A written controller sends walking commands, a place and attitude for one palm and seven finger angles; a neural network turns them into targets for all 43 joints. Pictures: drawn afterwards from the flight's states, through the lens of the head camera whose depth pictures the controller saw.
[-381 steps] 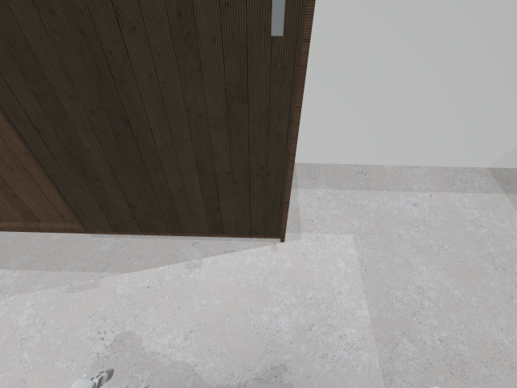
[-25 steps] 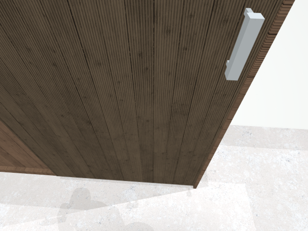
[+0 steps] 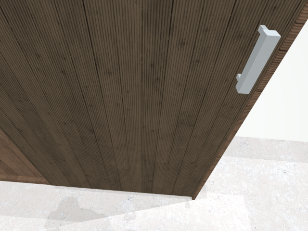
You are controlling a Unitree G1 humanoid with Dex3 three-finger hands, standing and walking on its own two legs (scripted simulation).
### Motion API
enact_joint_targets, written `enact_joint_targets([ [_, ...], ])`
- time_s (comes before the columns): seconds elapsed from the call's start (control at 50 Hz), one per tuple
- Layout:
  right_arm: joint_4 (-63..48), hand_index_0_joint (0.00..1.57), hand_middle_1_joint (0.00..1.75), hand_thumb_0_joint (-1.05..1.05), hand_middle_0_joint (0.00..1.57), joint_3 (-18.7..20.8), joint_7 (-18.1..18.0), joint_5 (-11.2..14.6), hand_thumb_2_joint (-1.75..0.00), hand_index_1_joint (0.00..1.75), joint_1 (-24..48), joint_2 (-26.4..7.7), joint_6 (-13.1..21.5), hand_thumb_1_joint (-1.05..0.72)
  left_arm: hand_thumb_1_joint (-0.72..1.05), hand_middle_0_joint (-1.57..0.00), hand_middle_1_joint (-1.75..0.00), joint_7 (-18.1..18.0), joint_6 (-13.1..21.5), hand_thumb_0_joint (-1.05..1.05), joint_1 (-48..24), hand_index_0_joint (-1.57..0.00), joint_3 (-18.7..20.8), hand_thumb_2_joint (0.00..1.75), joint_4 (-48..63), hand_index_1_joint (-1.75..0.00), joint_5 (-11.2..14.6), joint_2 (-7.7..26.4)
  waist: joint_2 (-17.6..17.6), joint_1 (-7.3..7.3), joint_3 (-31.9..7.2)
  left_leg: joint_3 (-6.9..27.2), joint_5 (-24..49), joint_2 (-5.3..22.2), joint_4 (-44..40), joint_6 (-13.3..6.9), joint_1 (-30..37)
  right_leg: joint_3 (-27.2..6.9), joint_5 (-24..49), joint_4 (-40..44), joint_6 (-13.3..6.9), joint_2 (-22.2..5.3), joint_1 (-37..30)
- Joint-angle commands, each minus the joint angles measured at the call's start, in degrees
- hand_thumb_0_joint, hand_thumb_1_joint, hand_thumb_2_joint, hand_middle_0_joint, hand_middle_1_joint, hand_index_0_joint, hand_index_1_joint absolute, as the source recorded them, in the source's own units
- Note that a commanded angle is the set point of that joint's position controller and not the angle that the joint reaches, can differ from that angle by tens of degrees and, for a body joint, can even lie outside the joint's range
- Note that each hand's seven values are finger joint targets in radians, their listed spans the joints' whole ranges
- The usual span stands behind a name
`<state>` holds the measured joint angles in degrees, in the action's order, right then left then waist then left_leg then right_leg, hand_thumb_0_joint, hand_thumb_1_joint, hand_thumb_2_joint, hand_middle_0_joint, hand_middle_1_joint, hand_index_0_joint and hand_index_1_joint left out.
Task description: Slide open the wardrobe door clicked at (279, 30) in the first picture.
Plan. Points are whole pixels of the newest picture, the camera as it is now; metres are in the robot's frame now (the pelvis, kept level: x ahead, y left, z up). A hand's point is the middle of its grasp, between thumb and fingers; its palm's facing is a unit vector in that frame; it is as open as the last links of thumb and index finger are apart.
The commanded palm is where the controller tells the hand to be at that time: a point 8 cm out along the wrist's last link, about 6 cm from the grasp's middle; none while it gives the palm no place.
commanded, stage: look again from close up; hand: right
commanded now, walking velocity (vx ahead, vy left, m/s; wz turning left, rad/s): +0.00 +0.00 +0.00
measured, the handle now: (252, 60) +0.45 -0.18 +0.26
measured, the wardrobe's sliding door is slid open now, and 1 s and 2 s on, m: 0.00 0.00 0.00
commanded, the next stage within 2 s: raise the hand with hooked fingers in 0.90 s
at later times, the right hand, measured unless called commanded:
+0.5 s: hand out of the picture -0.02 -0.18 -0.17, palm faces +0.02 +0.98 -0.19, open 7.4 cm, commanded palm none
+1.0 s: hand out of the picture -0.01 -0.19 -0.17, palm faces +0.01 +0.98 -0.19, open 7.4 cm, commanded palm +0.08 -0.24 -0.07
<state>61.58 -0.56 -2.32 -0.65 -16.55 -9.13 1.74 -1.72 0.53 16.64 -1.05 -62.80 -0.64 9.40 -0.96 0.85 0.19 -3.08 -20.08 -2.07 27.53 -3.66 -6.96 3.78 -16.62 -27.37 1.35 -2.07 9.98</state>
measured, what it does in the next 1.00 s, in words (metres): stands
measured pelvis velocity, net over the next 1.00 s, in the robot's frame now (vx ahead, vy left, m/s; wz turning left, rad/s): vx -0.01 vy -0.01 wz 0.00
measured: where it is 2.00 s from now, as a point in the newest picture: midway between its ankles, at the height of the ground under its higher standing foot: outside the picture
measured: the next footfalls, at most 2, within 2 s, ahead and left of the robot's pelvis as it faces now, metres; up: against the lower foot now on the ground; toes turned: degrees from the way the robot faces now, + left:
none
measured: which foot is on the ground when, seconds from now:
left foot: down 0.00-1.00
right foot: down 0.00-1.00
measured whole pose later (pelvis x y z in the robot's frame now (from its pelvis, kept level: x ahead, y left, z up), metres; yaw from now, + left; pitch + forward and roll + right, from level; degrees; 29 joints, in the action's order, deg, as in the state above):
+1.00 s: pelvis -0.01 -0.01 +0.01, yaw +0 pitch -1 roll -1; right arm 63.6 -0.3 -1.6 -0.9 -16.1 -9.5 0.9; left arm -1.9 0.8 15.3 -1.0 -65.4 -0.5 8.2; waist 1.1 -0.1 1.7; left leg -2.5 -17.5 -1.2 24.3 -2.5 -6.3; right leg 4.4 -14.0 -23.7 0.1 -1.0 9.0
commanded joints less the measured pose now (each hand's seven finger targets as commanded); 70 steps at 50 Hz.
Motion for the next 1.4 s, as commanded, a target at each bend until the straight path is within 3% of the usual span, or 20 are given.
enact_joint_targets([
  [0.0,-1.4,0.20,0.30,0.00,0.20,1.0,-0.5,0.1,-0.90,0.30,-4.2,-7.0,0.6,-0.90,0.90,-0.20,-0.30,-0.3,0.8,0.00,2.6,-0.20,0.6,0.90,1.4,-0.30,-0.2,4.3,1.8,-0.49,3.0,7.7,27.9,8.6,-5.4,0.9,-2.2,-2.8,11.9,2.6,-2.2,-3.6,-0.1],
  [0.16,-0.3,0.20,0.30,0.00,0.20,1.1,-0.4,-0.1,-0.90,0.30,-5.6,-6.9,0.6,-0.90,0.90,-0.20,-0.30,-0.6,0.8,0.00,1.0,-0.20,0.7,0.90,1.1,-0.30,0.0,4.5,2.2,-0.76,1.6,7.9,32.5,8.6,-6.2,1.5,-0.5,-2.2,13.3,2.6,-2.0,-3.9,-1.6],
  [0.64,0.6,0.20,0.30,0.00,0.20,1.0,0.0,0.0,-0.90,0.30,-4.1,-6.4,-0.1,-0.90,0.90,-0.20,-0.30,-0.6,1.1,0.00,1.3,-0.20,0.7,0.90,-0.7,-0.30,-0.1,5.2,1.3,-1.30,3.6,7.0,18.9,8.1,-7.3,0.9,-2.4,-4.2,13.0,6.2,-2.9,-4.6,-1.0],
  [0.94,0.5,0.20,0.30,0.00,0.20,1.1,0.1,0.0,-0.90,0.30,-3.3,-6.7,-0.1,-0.90,0.90,-0.20,-0.30,-0.5,1.3,0.00,1.3,-0.20,1.0,0.90,-1.1,-0.30,-0.1,5.3,0.7,-1.31,3.5,7.2,17.4,8.2,-7.4,0.9,-2.8,-4.7,13.2,6.6,-3.1,-4.6,-0.9],
  [0.96,0.4,0.20,0.30,0.00,0.20,1.2,0.1,-0.2,-0.90,0.30,-3.6,-6.6,0.0,-0.90,0.90,-0.20,-0.30,-0.5,1.4,0.00,1.6,-0.20,1.0,0.90,-1.2,-0.30,0.0,4.8,1.3,-1.37,3.2,6.9,18.1,8.2,-7.3,1.0,-2.4,-4.6,13.9,6.6,-3.2,-4.6,-1.2],
  [0.98,2.2,0.20,0.30,0.00,0.20,1.0,-2.4,-0.8,-0.90,0.30,-8.0,-5.8,1.3,-0.90,0.90,-0.20,-0.30,0.0,1.7,0.00,-3.5,-0.20,1.3,0.90,2.9,-0.30,0.5,6.0,-0.4,-2.50,5.0,10.5,44.9,12.1,-6.9,3.9,-4.7,-1.9,18.3,-7.3,-1.6,-4.3,3.2],
  [1.0,-87.8,0.20,0.32,0.00,0.20,7.9,-1.5,12.0,-0.89,0.32,33.6,-20.5,13.4,-0.88,0.90,-0.20,-0.30,-2.4,10.2,0.00,-0.9,-0.20,2.9,0.90,22.5,-0.30,3.3,16.1,-10.7,4.23,-24.5,5.3,38.4,6.4,-1.1,1.9,1.6,-3.7,25.1,1.9,-3.2,1.9,-13.2],
  [1.02,-75.7,0.20,0.33,0.00,0.20,7.6,-3.7,6.9,-0.88,0.33,9.5,-16.1,10.1,-0.85,0.90,-0.20,-0.30,-4.0,15.5,0.00,-5.6,-0.20,1.1,0.90,20.2,-0.30,2.4,10.2,-21.2,-1.99,-24.5,3.9,24.5,3.1,2.1,0.5,-1.2,-2.8,36.5,3.2,-3.8,-0.4,-19.7],
  [1.04,-60.7,0.21,0.34,0.00,0.21,2.7,-5.7,6.9,-0.87,0.34,1.8,-6.1,7.4,-0.83,0.90,-0.20,-0.30,-4.2,16.4,0.00,-3.6,-0.20,1.9,0.90,14.1,-0.30,1.7,9.3,-17.0,0.46,-18.9,0.6,16.4,3.7,1.8,1.4,-4.6,-3.0,33.9,1.7,-2.5,-1.7,-13.3],
  [1.06,-56.3,0.21,0.36,0.00,0.21,-1.9,-6.1,8.1,-0.86,0.36,-9.6,2.4,1.9,-0.81,0.90,-0.20,-0.30,-3.2,16.4,0.00,-0.7,-0.20,3.0,0.90,17.0,-0.30,3.8,8.0,-10.0,0.91,-12.4,-1.0,11.6,3.9,1.8,2.3,-7.9,-5.7,31.1,2.6,-2.5,-2.2,-8.1],
  [1.08,-71.8,0.21,0.37,0.00,0.21,-4.8,-4.4,10.3,-0.85,0.37,-0.3,2.9,3.2,-0.78,0.90,-0.20,-0.30,-2.9,16.7,0.00,-3.2,-0.20,2.7,0.90,22.5,-0.30,4.5,9.6,-4.6,1.39,-6.2,-1.7,13.2,3.3,0.5,2.6,-8.9,-5.6,23.6,2.0,-2.7,-2.0,-4.4],
  [1.1,-72.7,0.21,0.39,0.00,0.21,2.0,-3.6,10.2,-0.84,0.39,0.8,-4.2,6.1,-0.76,0.90,-0.20,-0.30,-3.4,17.6,0.00,-5.0,-0.20,3.8,0.90,23.3,-0.30,3.4,12.0,1.3,1.81,-6.8,-1.7,12.0,2.9,-0.6,2.7,-10.3,-5.0,17.0,0.3,-3.0,-0.7,-2.7],
  [1.14,-65.2,0.21,0.42,0.00,0.21,3.8,-1.2,10.5,-0.82,0.42,-3.2,-3.9,11.1,-0.71,0.90,-0.20,-0.30,-3.6,17.9,0.00,-5.4,-0.20,4.2,0.90,25.7,-0.30,1.9,12.2,14.3,2.65,0.7,-1.7,5.7,2.2,-0.9,3.6,-18.2,-5.0,8.0,-3.0,-3.5,1.0,5.5],
  [1.18,-54.5,0.22,0.45,0.00,0.22,3.4,4.4,11.3,-0.80,0.45,-12.5,0.3,16.9,-0.67,0.90,-0.20,-0.30,-2.1,17.3,0.00,-6.9,-0.20,4.4,0.90,28.3,-0.30,1.5,11.7,19.3,-0.38,5.2,-1.8,2.2,2.0,2.7,3.6,-22.5,-4.6,4.1,-5.9,-2.4,1.8,13.5],
  [1.2,-51.8,0.22,0.47,0.00,0.22,5.5,8.2,12.6,-0.79,0.47,-16.2,-0.5,20.2,-0.64,0.90,-0.20,-0.30,-1.4,17.0,0.00,-8.1,-0.20,4.8,0.90,29.7,-0.30,1.4,12.0,19.8,-2.08,3.8,-0.9,2.5,2.1,5.1,3.5,-22.9,-3.9,3.0,-8.1,-1.9,2.2,17.1],
  [1.24,-52.4,0.22,0.50,0.00,0.22,8.4,16.6,14.9,-0.77,0.50,-19.6,-3.5,25.6,-0.60,0.90,-0.20,-0.30,0.1,16.4,0.00,-10.2,-0.20,5.4,0.90,33.9,-0.30,1.6,12.9,16.5,-3.22,-0.8,1.3,8.4,3.2,8.3,3.3,-19.9,-2.5,3.1,-11.7,-1.2,3.3,20.1],
  [1.26,-49.3,0.22,0.51,0.00,0.22,14.3,19.6,15.1,-0.76,0.51,-22.0,-8.6,25.4,-0.57,0.90,-0.20,-0.30,0.6,15.7,0.00,-10.3,-0.20,6.2,0.90,35.6,-0.30,2.2,13.6,10.7,-4.59,-3.3,2.6,12.2,3.9,9.4,2.7,-17.1,-1.5,4.8,-13.0,-1.1,3.8,19.4],
  [1.28,-53.5,0.22,0.53,0.00,0.22,14.9,21.6,15.5,-0.75,0.53,-19.8,-10.3,24.2,-0.55,0.90,-0.20,-0.30,0.7,15.1,0.00,-11.4,-0.20,5.5,0.90,38.0,-0.30,2.7,13.3,7.2,-5.42,-6.3,3.6,13.2,4.6,9.9,2.8,-15.0,-0.5,5.2,-13.5,-1.4,4.5,20.2],
  [1.32,-64.0,0.23,0.55,0.00,0.23,18.1,22.0,16.6,-0.73,0.55,-13.1,-14.4,20.5,-0.50,0.90,-0.20,-0.30,-0.3,13.6,0.00,-12.9,-0.20,4.8,0.90,41.9,-0.30,3.2,12.4,1.9,-5.80,-12.0,6.2,13.1,5.3,9.2,3.6,-12.0,0.6,5.3,-13.8,-2.2,4.8,19.2],
  [1.38,-78.6,0.23,0.60,0.00,0.23,20.4,18.0,18.8,-0.70,0.60,-0.6,-15.3,19.7,-0.43,0.90,-0.20,-0.30,-2.0,12.4,0.00,-10.6,-0.20,4.4,0.90,43.2,-0.30,2.9,10.6,-3.7,-3.24,-14.9,7.1,9.0,4.3,7.7,4.0,-13.8,-0.7,4.6,-14.1,-2.7,3.7,15.0],
])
